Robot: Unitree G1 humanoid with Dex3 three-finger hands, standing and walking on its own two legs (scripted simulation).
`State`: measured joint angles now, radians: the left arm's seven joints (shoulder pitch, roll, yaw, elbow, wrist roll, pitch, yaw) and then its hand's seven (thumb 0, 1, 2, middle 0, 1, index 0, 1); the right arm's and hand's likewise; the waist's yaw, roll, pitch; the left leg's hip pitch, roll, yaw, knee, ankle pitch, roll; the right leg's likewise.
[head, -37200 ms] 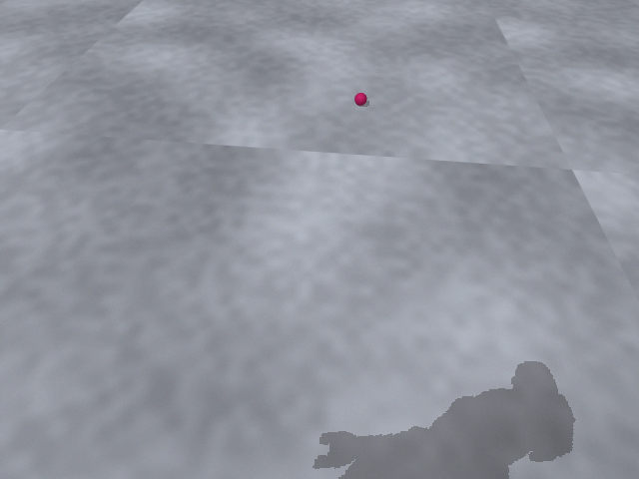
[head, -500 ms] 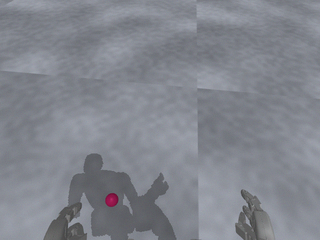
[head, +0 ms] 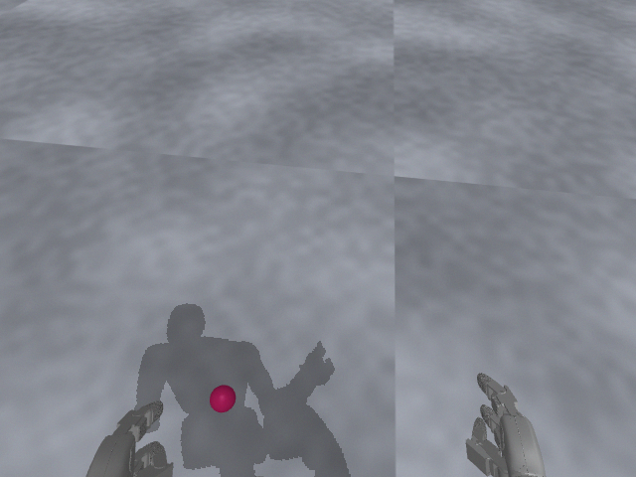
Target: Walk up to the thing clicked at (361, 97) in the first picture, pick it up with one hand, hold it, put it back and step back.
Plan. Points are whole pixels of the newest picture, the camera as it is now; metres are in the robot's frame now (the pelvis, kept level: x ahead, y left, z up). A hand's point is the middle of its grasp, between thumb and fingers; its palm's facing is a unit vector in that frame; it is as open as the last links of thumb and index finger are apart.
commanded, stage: home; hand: left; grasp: from above
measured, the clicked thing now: (222, 398) +0.45 +0.25 -0.68
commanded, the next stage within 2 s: stand in 0.66 s
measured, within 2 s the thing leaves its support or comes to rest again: neither
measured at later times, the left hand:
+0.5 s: hand (167, 474) +0.16 +0.18 -0.05, palm faces +0.04 -0.98 -0.21, open 7.4 cm
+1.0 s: hand out of the picture +0.12 +0.23 -0.10, palm faces +0.02 -0.94 -0.34, open 7.4 cm
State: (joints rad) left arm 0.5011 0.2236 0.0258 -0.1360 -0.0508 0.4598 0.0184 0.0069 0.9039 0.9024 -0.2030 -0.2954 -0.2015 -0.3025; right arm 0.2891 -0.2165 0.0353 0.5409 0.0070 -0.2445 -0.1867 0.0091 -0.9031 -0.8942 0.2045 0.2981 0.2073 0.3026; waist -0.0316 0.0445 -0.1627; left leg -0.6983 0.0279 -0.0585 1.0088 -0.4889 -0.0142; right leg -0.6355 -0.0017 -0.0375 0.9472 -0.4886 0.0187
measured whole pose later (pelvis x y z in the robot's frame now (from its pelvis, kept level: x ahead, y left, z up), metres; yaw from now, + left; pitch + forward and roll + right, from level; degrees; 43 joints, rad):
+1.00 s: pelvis -0.01 +0.00 +0.03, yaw +0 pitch +1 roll +0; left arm 0.22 0.29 0.03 0.64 0.05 0.08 0.04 0.00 0.90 0.90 -0.21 -0.30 -0.20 -0.30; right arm 0.18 -0.29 -0.03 0.84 -0.05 -0.04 -0.02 0.01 -0.90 -0.89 0.21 0.30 0.21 0.30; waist 0.03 -0.01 0.02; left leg -0.42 0.00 -0.01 0.79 -0.38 0.00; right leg -0.40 -0.04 0.01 0.80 -0.41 0.02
